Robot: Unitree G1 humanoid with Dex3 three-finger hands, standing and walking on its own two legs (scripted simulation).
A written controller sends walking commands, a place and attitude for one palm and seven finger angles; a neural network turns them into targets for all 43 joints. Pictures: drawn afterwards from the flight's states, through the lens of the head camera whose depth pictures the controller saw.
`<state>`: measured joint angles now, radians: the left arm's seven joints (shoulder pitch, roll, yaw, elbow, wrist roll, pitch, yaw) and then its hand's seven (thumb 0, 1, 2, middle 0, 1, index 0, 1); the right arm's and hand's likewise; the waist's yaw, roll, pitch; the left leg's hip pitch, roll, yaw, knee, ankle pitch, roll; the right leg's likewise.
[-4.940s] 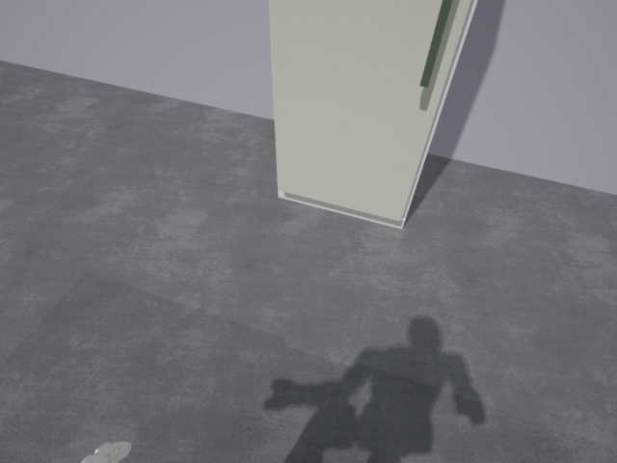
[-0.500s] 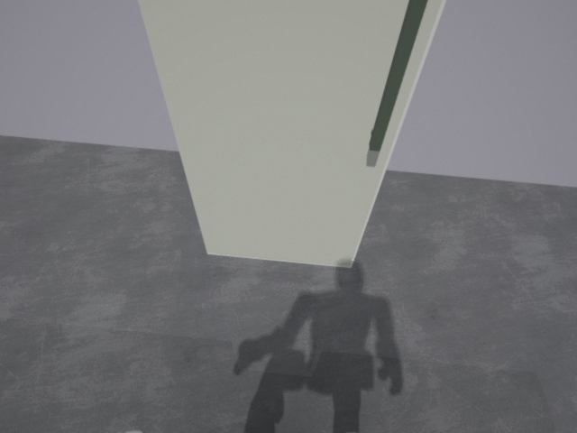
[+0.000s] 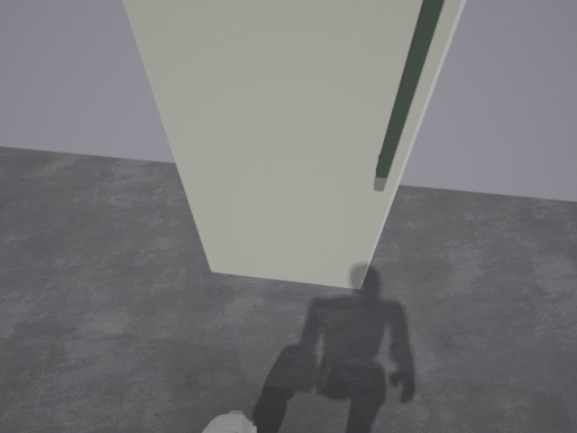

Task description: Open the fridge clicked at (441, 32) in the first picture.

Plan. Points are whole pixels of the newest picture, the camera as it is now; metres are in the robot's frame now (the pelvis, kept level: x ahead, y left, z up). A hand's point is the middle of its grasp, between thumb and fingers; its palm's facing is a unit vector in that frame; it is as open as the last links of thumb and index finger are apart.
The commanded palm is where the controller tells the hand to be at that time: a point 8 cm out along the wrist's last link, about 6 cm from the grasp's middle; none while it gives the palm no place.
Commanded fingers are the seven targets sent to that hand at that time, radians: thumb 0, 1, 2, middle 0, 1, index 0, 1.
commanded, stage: take the last steps up to it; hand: right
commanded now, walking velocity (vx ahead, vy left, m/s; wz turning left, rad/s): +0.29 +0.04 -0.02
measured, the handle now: (409, 68) +0.66 -0.14 +0.17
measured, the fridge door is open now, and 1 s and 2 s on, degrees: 0 0 0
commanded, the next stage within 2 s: come to a stop and stand still in 0.34 s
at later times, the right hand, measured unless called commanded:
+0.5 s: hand out of the picture +0.14 -0.15 -0.19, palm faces +0.10 +0.98 -0.16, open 7.3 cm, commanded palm none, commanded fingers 0.00 -0.90 -0.90 0.20 0.30 0.20 0.30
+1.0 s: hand (380, 402) +0.21 -0.13 -0.16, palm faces +0.05 +0.96 -0.26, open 7.4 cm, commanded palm none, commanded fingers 0.00 -0.90 -0.90 0.20 0.30 0.20 0.30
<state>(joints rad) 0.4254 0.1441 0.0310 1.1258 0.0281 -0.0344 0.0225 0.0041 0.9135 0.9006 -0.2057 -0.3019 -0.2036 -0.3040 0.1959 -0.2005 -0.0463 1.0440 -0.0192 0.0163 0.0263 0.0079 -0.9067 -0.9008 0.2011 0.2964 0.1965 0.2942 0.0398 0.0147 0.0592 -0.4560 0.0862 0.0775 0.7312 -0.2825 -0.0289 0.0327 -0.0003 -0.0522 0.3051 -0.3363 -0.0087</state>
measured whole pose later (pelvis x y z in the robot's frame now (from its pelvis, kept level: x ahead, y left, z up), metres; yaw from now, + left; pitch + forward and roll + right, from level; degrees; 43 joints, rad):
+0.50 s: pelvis +0.17 +0.01 -0.01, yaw -1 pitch -2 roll +2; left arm 0.14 0.17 0.04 1.02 0.02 -0.05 0.00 0.00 0.93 0.90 -0.20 -0.30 -0.20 -0.30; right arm 0.34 -0.16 -0.03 1.12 -0.01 -0.04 -0.02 0.00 -0.91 -0.90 0.20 0.30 0.20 0.29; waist -0.03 0.01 0.05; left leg -0.08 0.02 0.14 0.55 -0.42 0.00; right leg -0.35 -0.07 -0.12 0.58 -0.14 -0.01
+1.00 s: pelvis +0.17 +0.06 -0.01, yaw +0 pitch -2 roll -2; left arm 0.19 0.22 0.08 1.03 0.02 0.08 -0.01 0.00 0.92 0.90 -0.20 -0.30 -0.20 -0.30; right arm 0.26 -0.15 -0.03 1.00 -0.03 0.02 -0.02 0.00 -0.91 -0.90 0.20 0.30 0.20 0.29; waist -0.02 -0.04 0.03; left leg -0.27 0.06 0.05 0.58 -0.28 0.01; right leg -0.41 -0.03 -0.04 0.85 -0.39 0.01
